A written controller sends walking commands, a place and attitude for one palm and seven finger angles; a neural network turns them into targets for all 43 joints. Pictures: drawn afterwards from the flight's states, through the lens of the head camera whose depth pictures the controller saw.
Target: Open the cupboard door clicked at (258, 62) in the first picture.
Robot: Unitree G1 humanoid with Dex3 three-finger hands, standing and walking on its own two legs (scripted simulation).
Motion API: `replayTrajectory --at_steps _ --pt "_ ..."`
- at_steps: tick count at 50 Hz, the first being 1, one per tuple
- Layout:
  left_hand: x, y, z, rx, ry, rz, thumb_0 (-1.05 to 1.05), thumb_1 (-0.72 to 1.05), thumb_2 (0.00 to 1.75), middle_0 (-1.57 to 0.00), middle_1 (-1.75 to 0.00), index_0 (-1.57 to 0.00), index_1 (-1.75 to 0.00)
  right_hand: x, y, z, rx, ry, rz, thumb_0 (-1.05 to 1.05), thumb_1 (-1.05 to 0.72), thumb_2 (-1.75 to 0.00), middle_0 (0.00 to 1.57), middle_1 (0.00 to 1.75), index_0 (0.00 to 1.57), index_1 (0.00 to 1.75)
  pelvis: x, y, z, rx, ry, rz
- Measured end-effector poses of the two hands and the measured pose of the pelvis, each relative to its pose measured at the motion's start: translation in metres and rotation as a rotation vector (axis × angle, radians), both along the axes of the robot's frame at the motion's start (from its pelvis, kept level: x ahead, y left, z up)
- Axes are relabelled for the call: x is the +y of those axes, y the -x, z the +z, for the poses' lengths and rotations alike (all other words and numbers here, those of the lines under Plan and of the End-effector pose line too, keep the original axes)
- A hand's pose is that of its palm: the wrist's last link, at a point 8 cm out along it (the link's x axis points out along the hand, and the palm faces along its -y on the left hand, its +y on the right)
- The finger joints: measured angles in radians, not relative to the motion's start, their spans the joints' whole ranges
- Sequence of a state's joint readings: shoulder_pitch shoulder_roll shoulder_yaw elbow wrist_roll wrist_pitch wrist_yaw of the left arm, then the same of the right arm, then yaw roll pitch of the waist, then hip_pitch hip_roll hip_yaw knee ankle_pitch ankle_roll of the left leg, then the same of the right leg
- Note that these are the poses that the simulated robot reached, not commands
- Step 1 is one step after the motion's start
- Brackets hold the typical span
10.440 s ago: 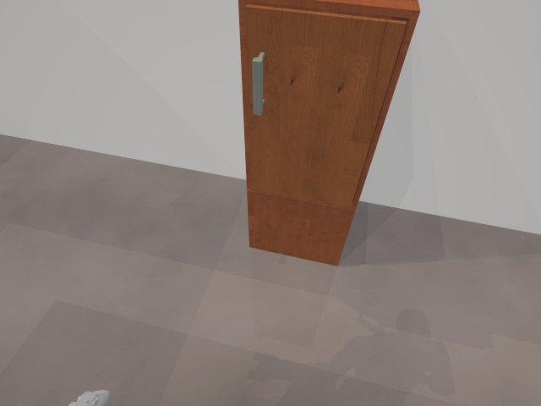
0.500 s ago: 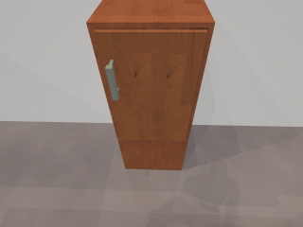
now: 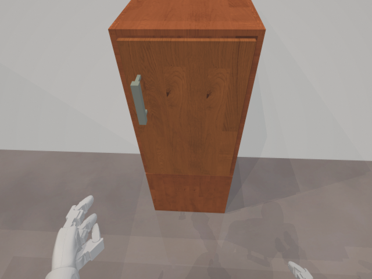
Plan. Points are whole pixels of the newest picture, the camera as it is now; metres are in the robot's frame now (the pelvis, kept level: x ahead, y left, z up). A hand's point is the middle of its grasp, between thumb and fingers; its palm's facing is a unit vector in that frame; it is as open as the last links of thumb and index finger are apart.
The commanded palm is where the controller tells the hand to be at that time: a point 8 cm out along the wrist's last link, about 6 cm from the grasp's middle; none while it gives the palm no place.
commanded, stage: raise the hand with hooked fingers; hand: left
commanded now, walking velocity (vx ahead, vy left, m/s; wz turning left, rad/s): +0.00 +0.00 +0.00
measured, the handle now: (140, 100) +0.60 +0.16 +0.07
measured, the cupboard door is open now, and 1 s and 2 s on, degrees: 0 0 0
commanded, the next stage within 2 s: move the hooked fingers beside the handle in 1.90 s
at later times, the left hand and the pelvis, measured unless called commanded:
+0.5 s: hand (100, 248) +0.19 +0.18 +0.00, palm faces -0.13 -0.99 -0.09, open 10.3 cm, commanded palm +0.16 +0.26 +0.01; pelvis -0.04 -0.03 -0.06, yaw +0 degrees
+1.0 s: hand (63, 217) +0.23 +0.26 +0.05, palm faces +0.01 -1.00 -0.05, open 13.2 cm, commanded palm +0.21 +0.31 +0.05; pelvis -0.03 +0.02 -0.03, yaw -1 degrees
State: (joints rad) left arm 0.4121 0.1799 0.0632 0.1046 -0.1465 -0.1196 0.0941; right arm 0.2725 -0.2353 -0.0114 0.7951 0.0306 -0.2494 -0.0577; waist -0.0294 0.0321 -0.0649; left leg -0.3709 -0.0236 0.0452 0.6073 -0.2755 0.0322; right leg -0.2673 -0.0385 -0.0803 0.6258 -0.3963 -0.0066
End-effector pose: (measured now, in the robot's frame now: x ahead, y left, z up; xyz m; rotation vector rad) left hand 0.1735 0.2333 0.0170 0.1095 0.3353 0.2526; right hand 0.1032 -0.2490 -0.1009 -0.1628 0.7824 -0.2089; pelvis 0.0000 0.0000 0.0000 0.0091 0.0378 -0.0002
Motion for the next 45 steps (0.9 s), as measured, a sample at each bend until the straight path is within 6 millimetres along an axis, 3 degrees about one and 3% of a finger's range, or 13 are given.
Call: replayTrajectory --at_steps 2,5,8,11,14,18,21,24,28,33,38,42,45 --pt "-0.011 -0.020 0.018 -0.180 0.017 -0.083 0.02 0.83 0.85 -0.21 -0.37 -0.20 -0.36 -0.006 -0.022 0.007 -0.092 0.012 0.023 0.01 -0.91 -0.89 0.20 0.30 0.20 0.30 -0.003 0.006 -0.007 0.041 -0.001 -0.008" --pt "-0.026 -0.024 0.012 -0.330 0.071 -0.228 0.02 0.76 0.83 -0.21 -0.41 -0.20 -0.40 -0.015 -0.047 0.017 -0.187 0.035 0.061 0.01 -0.91 -0.89 0.20 0.30 0.20 0.30 -0.013 0.015 -0.023 0.093 -0.007 -0.024" --pt "-0.030 -0.003 -0.025 -0.281 0.112 -0.316 0.01 0.69 0.80 -0.22 -0.45 -0.21 -0.44 -0.024 -0.065 0.024 -0.245 0.069 0.102 0.01 -0.91 -0.89 0.20 0.30 0.20 0.30 -0.022 0.023 -0.038 0.123 -0.008 -0.024" --pt "-0.018 0.030 -0.057 -0.160 0.140 -0.269 0.01 0.61 0.77 -0.23 -0.49 -0.22 -0.49 -0.032 -0.076 0.024 -0.270 0.102 0.127 0.01 -0.91 -0.89 0.20 0.30 0.20 0.30 -0.028 0.026 -0.050 0.139 0.000 -0.018" --pt "0.001 0.057 -0.057 -0.162 0.099 -0.154 0.02 0.54 0.74 -0.23 -0.54 -0.23 -0.53 -0.033 -0.080 0.017 -0.267 0.117 0.141 0.01 -0.91 -0.89 0.20 0.30 0.20 0.30 -0.033 0.028 -0.057 0.144 0.018 -0.005" --pt "0.016 0.059 -0.020 -0.368 -0.008 -0.114 0.02 0.44 0.70 -0.24 -0.60 -0.23 -0.59 -0.024 -0.072 -0.006 -0.224 0.103 0.167 0.01 -0.91 -0.89 0.20 0.30 0.20 0.30 -0.035 0.033 -0.066 0.147 0.045 0.016" --pt "0.012 0.036 -0.002 -0.465 -0.027 -0.222 0.02 0.37 0.67 -0.24 -0.64 -0.23 -0.63 -0.015 -0.056 -0.026 -0.177 0.066 0.169 0.01 -0.91 -0.89 0.20 0.30 0.20 0.30 -0.035 0.039 -0.069 0.148 0.057 0.021" --pt "0.006 0.005 -0.006 -0.375 0.013 -0.364 0.01 0.30 0.64 -0.24 -0.68 -0.24 -0.68 -0.008 -0.033 -0.038 -0.121 0.024 0.134 0.01 -0.91 -0.89 0.20 0.30 0.20 0.30 -0.034 0.043 -0.067 0.148 0.052 0.013" --pt "0.014 -0.019 -0.014 -0.200 0.103 -0.383 0.01 0.21 0.60 -0.25 -0.74 -0.25 -0.74 -0.007 -0.001 -0.037 -0.059 -0.005 0.058 0.01 -0.91 -0.89 0.20 0.30 0.20 0.30 -0.029 0.040 -0.055 0.142 0.037 -0.010" --pt "0.040 -0.016 0.009 -0.277 0.082 -0.225 0.01 0.10 0.55 -0.26 -0.82 -0.26 -0.81 -0.014 0.025 -0.024 -0.014 0.025 -0.003 0.01 -0.91 -0.89 0.20 0.30 0.20 0.30 -0.018 0.031 -0.042 0.137 0.028 -0.032" --pt "0.052 -0.014 0.014 -0.331 0.035 -0.225 0.01 -0.02 0.50 -0.27 -0.89 -0.26 -0.89 -0.019 0.027 -0.017 0.007 0.080 0.019 0.01 -0.91 -0.89 0.20 0.30 0.20 0.30 -0.005 0.031 -0.040 0.136 0.040 -0.020" --pt "0.052 -0.021 0.003 -0.276 0.069 -0.301 0.01 -0.12 0.46 -0.27 -0.95 -0.27 -0.95 -0.014 0.014 -0.007 -0.027 0.110 0.032 0.02 -0.91 -0.89 0.20 0.30 0.20 0.30 0.004 0.031 -0.038 0.129 0.048 -0.017" --pt "0.056 -0.028 0.008 -0.287 0.074 -0.318 0.00 -0.19 0.43 -0.28 -1.00 -0.27 -0.99 -0.005 0.001 0.004 -0.079 0.119 0.042 0.02 -0.91 -0.89 0.20 0.30 0.20 0.30 0.009 0.030 -0.035 0.117 0.051 -0.019"
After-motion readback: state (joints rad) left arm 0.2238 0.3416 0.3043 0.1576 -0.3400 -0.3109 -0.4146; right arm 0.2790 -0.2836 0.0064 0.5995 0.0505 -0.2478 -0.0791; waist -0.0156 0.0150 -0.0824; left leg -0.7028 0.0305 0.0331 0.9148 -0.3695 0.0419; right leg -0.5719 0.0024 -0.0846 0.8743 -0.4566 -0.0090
